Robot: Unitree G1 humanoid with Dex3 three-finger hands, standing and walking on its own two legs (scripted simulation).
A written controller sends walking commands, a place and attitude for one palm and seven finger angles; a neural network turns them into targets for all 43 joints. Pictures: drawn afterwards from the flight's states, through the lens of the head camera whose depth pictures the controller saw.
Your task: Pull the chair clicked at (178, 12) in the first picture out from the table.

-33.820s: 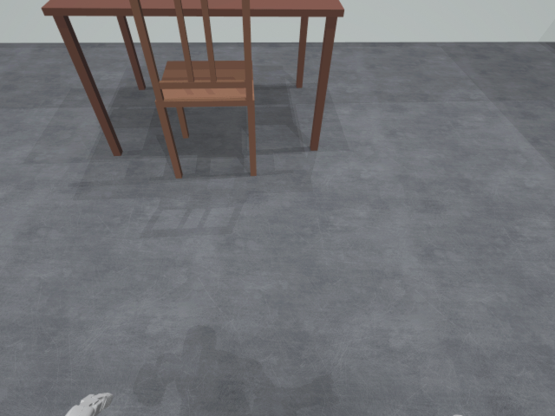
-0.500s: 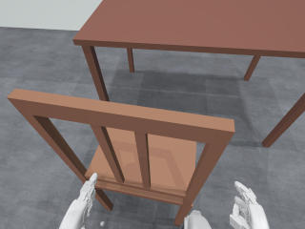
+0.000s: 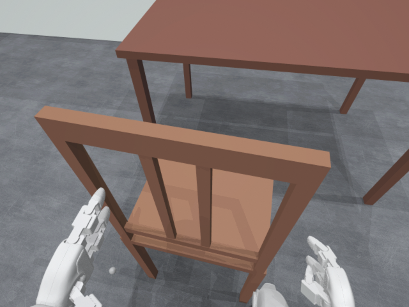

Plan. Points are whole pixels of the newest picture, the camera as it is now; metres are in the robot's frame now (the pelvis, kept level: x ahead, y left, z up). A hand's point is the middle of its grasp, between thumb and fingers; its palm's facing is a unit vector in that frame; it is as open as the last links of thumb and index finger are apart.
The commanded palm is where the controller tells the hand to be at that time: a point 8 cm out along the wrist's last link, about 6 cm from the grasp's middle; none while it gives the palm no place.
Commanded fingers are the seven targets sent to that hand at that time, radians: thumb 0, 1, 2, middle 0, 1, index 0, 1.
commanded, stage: draw the hand back to the body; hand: left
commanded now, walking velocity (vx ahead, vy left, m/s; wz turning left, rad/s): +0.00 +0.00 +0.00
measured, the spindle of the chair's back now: (162, 203) +0.32 +0.11 +0.02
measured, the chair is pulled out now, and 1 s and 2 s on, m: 0.34 0.34 0.34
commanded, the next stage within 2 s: step back with the hand held close in 1.14 s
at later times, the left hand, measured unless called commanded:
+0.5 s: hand (49, 220) +0.20 +0.21 +0.19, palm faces +0.35 -0.82 -0.46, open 13.1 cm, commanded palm +0.15 +0.26 +0.21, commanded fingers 0.00 0.47 0.69 -0.14 -0.21 -0.14 -0.21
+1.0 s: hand (6, 193) +0.21 +0.24 +0.23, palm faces +0.46 -0.78 -0.43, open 7.6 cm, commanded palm +0.16 +0.28 +0.25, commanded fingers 0.00 0.90 0.90 -0.20 -0.30 -0.20 -0.30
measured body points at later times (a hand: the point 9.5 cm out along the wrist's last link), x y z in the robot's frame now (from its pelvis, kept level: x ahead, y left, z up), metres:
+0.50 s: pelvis +0.02 -0.01 +0.05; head +0.01 -0.05 +0.50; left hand +0.18 +0.25 +0.21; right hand +0.17 -0.26 -0.04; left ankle -0.12 +0.12 -0.66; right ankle +0.13 -0.17 -0.66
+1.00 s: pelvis +0.01 -0.01 +0.06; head +0.01 -0.03 +0.51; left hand +0.18 +0.28 +0.25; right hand +0.17 -0.25 -0.03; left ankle -0.12 +0.12 -0.66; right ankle +0.13 -0.17 -0.66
